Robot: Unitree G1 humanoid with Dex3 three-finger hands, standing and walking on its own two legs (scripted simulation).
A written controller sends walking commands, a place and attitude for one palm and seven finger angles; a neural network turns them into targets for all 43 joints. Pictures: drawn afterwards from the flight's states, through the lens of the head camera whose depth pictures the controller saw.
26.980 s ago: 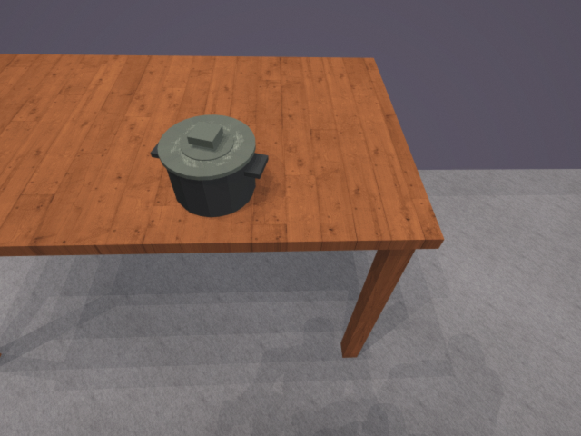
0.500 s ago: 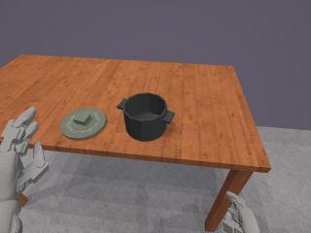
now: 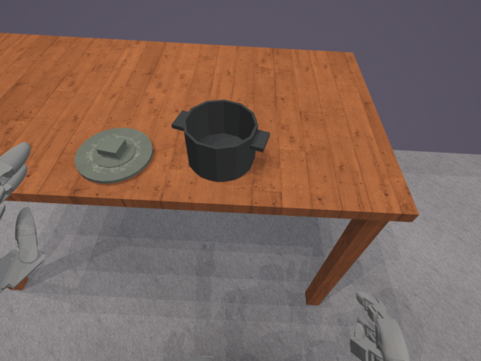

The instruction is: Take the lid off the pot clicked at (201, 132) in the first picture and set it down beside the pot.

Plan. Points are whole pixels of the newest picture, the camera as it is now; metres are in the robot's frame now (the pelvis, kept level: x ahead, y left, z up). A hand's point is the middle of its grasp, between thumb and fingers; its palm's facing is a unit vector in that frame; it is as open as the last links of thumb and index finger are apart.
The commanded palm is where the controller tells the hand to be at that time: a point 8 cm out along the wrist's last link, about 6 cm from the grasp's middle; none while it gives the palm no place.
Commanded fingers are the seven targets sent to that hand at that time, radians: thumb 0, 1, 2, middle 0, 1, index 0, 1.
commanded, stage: step back with the hand held close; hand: left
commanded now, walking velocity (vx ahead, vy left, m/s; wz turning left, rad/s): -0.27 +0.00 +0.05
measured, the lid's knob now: (112, 146) +0.52 +0.33 +0.01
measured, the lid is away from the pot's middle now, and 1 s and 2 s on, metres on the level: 0.24 0.24 0.24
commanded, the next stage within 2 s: stop stepping back and stand still in 1.00 s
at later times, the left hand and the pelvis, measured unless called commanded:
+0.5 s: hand out of the picture +0.14 +0.25 +0.19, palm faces +0.30 -0.84 -0.46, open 7.4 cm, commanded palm +0.08 +0.30 +0.20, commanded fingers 0.00 0.90 0.90 -0.20 -0.30 -0.20 -0.30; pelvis -0.05 +0.02 +0.01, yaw -1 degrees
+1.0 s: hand out of the picture +0.05 +0.29 +0.18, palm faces +0.32 -0.89 -0.32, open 7.4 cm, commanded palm +0.00 +0.34 +0.20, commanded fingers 0.00 0.90 0.90 -0.20 -0.30 -0.20 -0.30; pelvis -0.13 +0.06 +0.00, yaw +0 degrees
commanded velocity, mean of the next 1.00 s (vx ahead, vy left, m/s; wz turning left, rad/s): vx -0.37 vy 0.00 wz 0.06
